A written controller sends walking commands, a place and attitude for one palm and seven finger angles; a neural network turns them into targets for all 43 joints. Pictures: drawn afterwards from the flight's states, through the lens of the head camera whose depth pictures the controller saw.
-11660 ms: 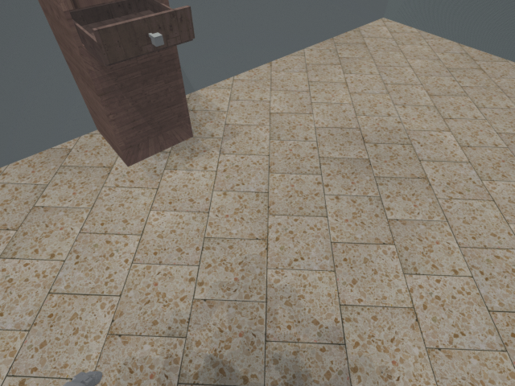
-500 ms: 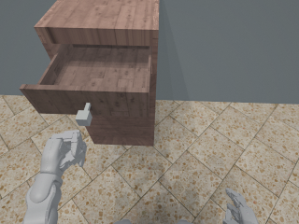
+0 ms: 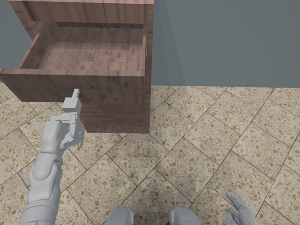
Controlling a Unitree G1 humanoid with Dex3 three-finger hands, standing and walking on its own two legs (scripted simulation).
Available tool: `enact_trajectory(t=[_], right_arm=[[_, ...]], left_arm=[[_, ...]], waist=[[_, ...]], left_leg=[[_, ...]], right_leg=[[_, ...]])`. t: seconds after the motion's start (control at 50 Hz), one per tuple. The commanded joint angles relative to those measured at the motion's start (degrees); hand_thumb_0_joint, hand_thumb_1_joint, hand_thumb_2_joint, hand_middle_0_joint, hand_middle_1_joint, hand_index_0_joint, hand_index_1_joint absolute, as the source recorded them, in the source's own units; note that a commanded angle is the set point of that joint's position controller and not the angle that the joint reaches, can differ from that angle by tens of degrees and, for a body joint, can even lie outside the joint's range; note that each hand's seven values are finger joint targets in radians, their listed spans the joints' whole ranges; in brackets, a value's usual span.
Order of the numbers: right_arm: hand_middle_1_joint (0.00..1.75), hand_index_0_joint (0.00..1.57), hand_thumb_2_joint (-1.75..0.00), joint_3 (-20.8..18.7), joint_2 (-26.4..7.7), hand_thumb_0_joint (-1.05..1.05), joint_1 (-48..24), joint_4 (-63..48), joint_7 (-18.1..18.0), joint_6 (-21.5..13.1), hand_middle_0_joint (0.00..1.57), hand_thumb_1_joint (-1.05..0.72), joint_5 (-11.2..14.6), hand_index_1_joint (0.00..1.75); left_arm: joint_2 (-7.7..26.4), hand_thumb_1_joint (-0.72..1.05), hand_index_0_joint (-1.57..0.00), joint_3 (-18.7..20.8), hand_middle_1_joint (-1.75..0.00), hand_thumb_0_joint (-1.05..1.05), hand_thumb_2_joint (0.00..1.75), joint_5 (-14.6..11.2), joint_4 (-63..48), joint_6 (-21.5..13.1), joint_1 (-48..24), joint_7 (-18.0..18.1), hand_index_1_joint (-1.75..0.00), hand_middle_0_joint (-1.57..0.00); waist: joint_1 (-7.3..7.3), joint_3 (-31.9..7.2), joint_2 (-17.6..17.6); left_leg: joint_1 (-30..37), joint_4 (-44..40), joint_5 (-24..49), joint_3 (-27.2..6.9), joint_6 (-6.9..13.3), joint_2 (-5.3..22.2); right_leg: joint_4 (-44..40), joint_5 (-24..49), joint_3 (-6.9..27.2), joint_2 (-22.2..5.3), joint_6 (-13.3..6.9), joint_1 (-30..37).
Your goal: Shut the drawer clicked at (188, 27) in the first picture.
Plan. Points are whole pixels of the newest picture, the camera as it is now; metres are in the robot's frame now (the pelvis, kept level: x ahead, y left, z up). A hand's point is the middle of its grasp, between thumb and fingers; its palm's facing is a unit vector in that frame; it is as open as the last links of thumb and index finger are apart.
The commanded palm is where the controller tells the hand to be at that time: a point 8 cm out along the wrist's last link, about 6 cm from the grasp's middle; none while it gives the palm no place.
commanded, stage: bring the fist close to the handle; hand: left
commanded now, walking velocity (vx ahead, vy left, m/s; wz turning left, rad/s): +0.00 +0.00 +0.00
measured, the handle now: (74, 100) +0.43 +0.23 +0.05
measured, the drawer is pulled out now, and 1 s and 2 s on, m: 0.24 0.18 0.07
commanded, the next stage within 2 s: push the drawer shut in 0.28 s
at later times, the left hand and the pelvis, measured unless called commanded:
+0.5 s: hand (79, 129) +0.34 +0.20 +0.04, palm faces +0.02 -1.00 -0.04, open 3.3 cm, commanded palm +0.33 +0.25 +0.05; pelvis +0.00 +0.00 +0.00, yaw +0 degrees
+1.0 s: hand (84, 109) +0.41 +0.20 +0.04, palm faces +0.01 -1.00 -0.03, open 3.2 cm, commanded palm +0.39 +0.25 +0.05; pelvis +0.00 +0.01 +0.00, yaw +0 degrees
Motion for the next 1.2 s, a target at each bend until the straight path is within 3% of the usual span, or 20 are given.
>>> enact_trajectory(t=[0.0, 0.02, 0.08, 0.16, 0.22, 0.26, 0.36, 0.42, 0.46, 0.52, 0.56, 0.62, 0.76, 0.82, 0.94, 0.96, 1.02, 1.06, 1.12, 1.18], right_arm=[[0.3, 0.2, -0.9, -3.3, -7.51, 0.0, 0.74, -8.28, -0.31, -2.25, 0.2, -0.9, 0.47, 0.3], [0.3, 0.2, -0.9, -3.3, -7.81, 0.0, 0.81, -8.54, -0.36, -1.97, 0.2, -0.9, 0.42, 0.3], [0.3, 0.2, -0.9, -3.13, -7.85, 0.0, 0.31, -8.14, -0.4, -1.36, 0.2, -0.9, 0.7, 0.3], [0.3, 0.2, -0.9, -3.19, -7.75, 0.0, 0.25, -8.59, -0.54, -1.32, 0.2, -0.9, 0.67, 0.3], [0.3, 0.2, -0.9, -3.12, -8.07, 0.0, 0.28, -8.17, -0.79, -1.19, 0.2, -0.9, 0.6, 0.3], [0.3, 0.2, -0.9, -2.9, -7.96, 0.0, -0.25, -8.13, -0.93, -1.08, 0.2, -0.9, 0.67, 0.3], [0.3, 0.2, -0.9, -2.97, -7.96, 0.0, 0.12, -8.33, -1.12, -0.89, 0.2, -0.9, 0.62, 0.3], [0.3, 0.2, -0.9, -2.79, -8.07, 0.0, 0.51, -7.65, -1.21, -0.79, 0.2, -0.9, 0.63, 0.3], [0.3, 0.2, -0.9, -2.62, -8.07, 0.0, 0.71, -7.17, -1.18, -0.6, 0.2, -0.9, 0.64, 0.3], [0.3, 0.2, -0.9, -2.76, -8.58, 0.0, 1.58, -6.81, -1.31, -0.24, 0.2, -0.9, 0.6, 0.3], [0.3, 0.2, -0.9, -2.68, -8.16, 0.0, 1.68, -6.61, -1.21, -0.16, 0.2, -0.9, 0.66, 0.3], [0.3, 0.2, -0.9, -2.78, -8.68, 0.0, 2.7, -6.05, -1.25, 0.23, 0.2, -0.9, 0.57, 0.3], [0.3, 0.2, -0.9, -2.8, -8.57, 0.0, 3.93, -4.83, -1.05, 0.96, 0.2, -0.9, 0.44, 0.3], [0.3, 0.2, -0.9, -2.81, -9.14, 0.0, 4.97, -4.6, -0.92, 1.57, 0.2, -0.9, 0.25, 0.3], [0.3, 0.2, -0.9, -2.89, -9.11, 0.0, 6.01, -4.18, -0.55, 2.64, 0.2, -0.9, 0.14, 0.3], [0.3, 0.2, -0.9, -2.87, -8.84, 0.0, 6.12, -4.38, -0.34, 2.75, 0.2, -0.9, 0.14, 0.3], [0.3, 0.2, -0.9, -2.88, -9.28, 0.0, 7.02, -3.71, -0.31, 3.29, 0.2, -0.9, -0.04, 0.3], [0.3, 0.2, -0.9, -2.93, -9.15, 0.0, 7.08, -3.78, -0.22, 3.54, 0.2, -0.9, 0.02, 0.3], [0.3, 0.2, -0.9, -3.05, -9.51, 0.0, 7.92, -3.46, -0.26, 3.92, 0.2, -0.9, -0.22, 0.3], [0.3, 0.2, -0.9, -3.02, -9.35, 0.0, 8.29, -3.0, 0.1, 4.24, 0.2, -0.9, -0.22, 0.3]], left_arm=[[9.43, 0.9, -1.4, 3.38, -1.6, 0.0, 0.9, -2.2, -15.35, -3.76, -8.01, 0.42, -1.6, -1.4], [9.71, 0.9, -1.4, 3.78, -1.6, 0.0, 0.9, -2.28, -13.73, -3.41, -5.79, 0.41, -1.6, -1.4], [9.42, 0.9, -1.4, 3.41, -1.6, 0.0, 0.9, -1.97, -12.65, -3.09, -8.34, 0.58, -1.6, -1.4], [7.8, 0.9, -1.4, 1.1, -1.6, 0.0, 0.9, -1.7, -15.34, -3.71, -9.71, 0.65, -1.6, -1.4], [9.06, 0.9, -1.4, 2.07, -1.6, 0.0, 0.9, -1.68, -13.1, -3.89, -10.14, 0.91, -1.6, -1.4], [8.48, 0.9, -1.4, 1.45, -1.6, 0.0, 0.9, -1.45, -12.33, -3.98, -12.4, 0.83, -1.6, -1.4], [10.58, 0.9, -1.4, 3.28, -1.6, 0.0, 0.9, -1.25, -12.26, -3.86, -13.19, 0.76, -1.6, -1.4], [9.94, 0.9, -1.4, 1.74, -1.6, 0.0, 0.9, -1.08, -11.03, -3.81, -18.58, 0.77, -1.6, -1.4], [10.12, 0.9, -1.4, 1.75, -1.6, 0.0, 0.9, -0.7, -8.3, -3.34, -20.71, 0.88, -1.6, -1.4], [12.41, 0.9, -1.4, 3.91, -1.6, 0.0, 0.9, -0.74, -4.67, -2.88, -21.88, 0.62, -1.6, -1.4], [10.37, 0.9, -1.4, 1.79, -1.6, 0.0, 0.9, -0.64, -5.95, -2.98, -25.57, 0.23, -1.6, -1.4], [12.45, 0.9, -1.4, 3.47, -1.6, 0.0, 0.9, -0.52, -2.75, -2.79, -26.73, 0.53, -1.6, -1.4], [12.1, 0.9, -1.4, 2.17, -1.6, 0.0, 0.9, 0.63, 0.85, -3.46, -34.84, 0.71, -1.6, -1.4], [14.74, 0.9, -1.4, 4.23, -1.6, 0.0, 0.9, 0.8, 4.28, -3.47, -34.93, 0.79, -1.6, -1.4], [16.35, 0.9, -1.4, 5.73, -1.6, 0.0, 0.9, 1.24, 6.5, -4.19, -39.28, 0.68, -1.6, -1.4], [14.63, 0.9, -1.4, 4.51, -1.6, 0.0, 0.9, 1.1, 6.64, -4.23, -39.05, 0.58, -1.6, -1.4], [16.9, 0.9, -1.4, 6.39, -1.6, 0.0, 0.9, 1.3, 10.61, -4.37, -40.81, 0.88, -1.6, -1.4], [17.12, 0.9, -1.4, 6.42, -1.6, 0.0, 0.9, 1.74, 10.96, -4.87, -42.74, 0.73, -1.6, -1.4], [19.11, 0.9, -1.4, 7.53, -1.6, 0.0, 0.9, 1.87, 11.55, -5.46, -45.16, 0.48, -1.6, -1.4], [17.08, 0.9, -1.4, 5.76, -1.6, 0.0, 0.9, 2.16, 12.49, -5.6, -47.45, 0.64, -1.6, -1.4]], waist=[[0.99, -21.38, 0.59], [0.94, -20.5, -1.43], [0.07, -16.19, -0.15], [-0.28, -17.5, 1.36], [-0.7, -15.58, -1.06], [-0.85, -15.21, -0.04], [0.13, -18.82, 2.12], [-1.43, -18.35, 1.01], [-1.6, -17.54, 2.53], [-1.36, -18.45, -0.43], [-1.87, -19.87, 3.15], [-1.97, -19.54, -0.05], [-2.55, -21.67, 3.91], [-2.42, -22.01, 0.98], [-2.48, -22.59, 2.72], [-2.42, -22.93, 3.37], [-3.25, -20.94, 0.12], [-2.96, -21.8, 3.34], [-3.3, -23.5, 2.6], [-3.66, -23.29, 5.11]], left_leg=[[9.71, -9.75, 19.44, -1.67, -0.23, -0.61], [8.34, -9.74, 18.49, -1.83, -0.03, -0.57], [6.43, -10.22, 13.77, -1.48, -0.06, -0.74], [8.7, -10.35, 14.54, -1.87, -0.11, -0.64], [7.05, -10.06, 12.31, -2.09, 0.12, -0.62], [6.47, -10.1, 10.62, -1.83, 0.14, -0.85], [8.44, -9.95, 13.69, -1.94, -0.02, -0.78], [8.28, -9.33, 13.73, -2.31, 0.08, -0.6], [8.08, -9.45, 12.83, -2.22, -0.09, -0.69], [7.26, -9.05, 13.89, -2.33, 0.11, -0.58], [9.55, -9.06, 15.63, -2.35, -0.21, -0.57], [8.33, -8.88, 15.57, -2.77, -0.09, -0.41], [10.39, -8.68, 16.1, -2.85, -0.3, -0.41], [8.93, -8.52, 16.36, -3.01, -0.14, -0.3], [9.19, -8.59, 17.16, -2.57, -0.18, -0.23], [9.65, -8.68, 17.51, -2.47, -0.23, -0.35], [7.03, -8.33, 15.32, -2.61, 0.09, -0.19], [7.59, -8.49, 14.86, -2.24, -0.04, -0.28], [7.89, -7.88, 16.26, -2.46, 0.1, -0.2], [10.86, -8.27, 17.09, -3.1, -0.48, 0.16]], right_leg=[[-7.48, 17.34, 2.41, 1.57, -0.18, 17.17], [-7.47, 16.43, 2.28, 1.75, -0.14, 17.04], [-8.55, 12.2, 2.56, 1.5, -0.08, 14.69], [-8.35, 12.23, 2.13, 1.45, -0.3, 13.91], [-8.72, 9.92, 2.2, 1.64, -0.21, 12.9], [-9.0, 8.45, 2.59, 1.41, -0.11, 12.52], [-8.08, 11.3, 2.55, 1.49, -0.42, 13.96], [-7.68, 11.36, 2.27, 1.66, -0.27, 12.54], [-8.03, 10.57, 2.42, 1.62, -0.29, 11.75], [-7.8, 11.82, 2.46, 1.75, -0.34, 12.82], [-7.37, 13.28, 2.18, 1.53, -0.38, 11.8], [-7.4, 13.11, 2.06, 1.77, -0.41, 12.15], [-7.2, 12.81, 2.19, 1.73, -0.52, 10.1], [-7.02, 13.52, 2.17, 1.97, -0.52, 11.27], [-7.05, 14.42, 2.4, 2.02, -0.56, 10.99], [-7.08, 14.69, 2.4, 2.06, -0.58, 11.19], [-7.25, 13.1, 2.37, 2.31, -0.42, 10.48], [-7.22, 12.67, 2.72, 2.2, -0.46, 10.12], [-6.74, 14.01, 2.78, 2.34, -0.5, 10.72], [-6.83, 12.85, 2.04, 2.38, -0.64, 7.53]])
